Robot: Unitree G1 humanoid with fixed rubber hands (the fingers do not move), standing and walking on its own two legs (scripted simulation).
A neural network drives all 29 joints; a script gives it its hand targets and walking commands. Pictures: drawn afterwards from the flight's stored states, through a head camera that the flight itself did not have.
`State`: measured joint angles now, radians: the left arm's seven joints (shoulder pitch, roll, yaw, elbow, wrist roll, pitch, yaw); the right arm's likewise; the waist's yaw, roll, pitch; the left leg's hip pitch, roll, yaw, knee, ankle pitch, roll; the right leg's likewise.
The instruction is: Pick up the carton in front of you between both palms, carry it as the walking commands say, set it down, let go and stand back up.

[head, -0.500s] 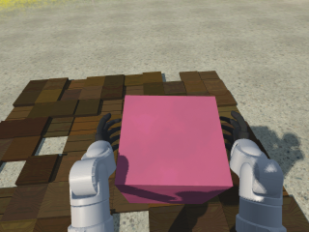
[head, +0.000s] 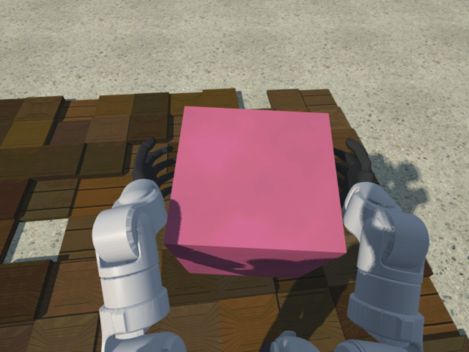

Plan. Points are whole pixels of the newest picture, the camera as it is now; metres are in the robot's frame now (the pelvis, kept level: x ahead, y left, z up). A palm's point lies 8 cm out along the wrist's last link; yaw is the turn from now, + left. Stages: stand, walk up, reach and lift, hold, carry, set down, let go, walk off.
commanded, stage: carry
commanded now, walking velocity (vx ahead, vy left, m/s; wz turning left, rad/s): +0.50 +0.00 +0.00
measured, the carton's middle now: (249, 204) +0.36 +0.00 +0.06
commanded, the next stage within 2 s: none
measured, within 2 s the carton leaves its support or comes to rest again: neither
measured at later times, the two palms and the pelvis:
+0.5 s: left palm (152, 72) +0.70 +0.21 +0.09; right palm (282, 72) +0.71 -0.10 +0.09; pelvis +0.37 +0.05 -0.02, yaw +0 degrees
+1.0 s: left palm (176, 0) +1.01 +0.18 +0.13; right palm (282, 4) +1.02 -0.13 +0.12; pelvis +0.68 +0.02 -0.03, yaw +0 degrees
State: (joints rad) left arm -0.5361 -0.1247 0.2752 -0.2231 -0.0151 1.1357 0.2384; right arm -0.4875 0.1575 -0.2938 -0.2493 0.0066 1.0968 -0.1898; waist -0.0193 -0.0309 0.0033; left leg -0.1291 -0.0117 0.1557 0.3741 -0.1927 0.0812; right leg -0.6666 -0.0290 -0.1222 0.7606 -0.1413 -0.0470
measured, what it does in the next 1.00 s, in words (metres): walks ahead: right foot, then left foot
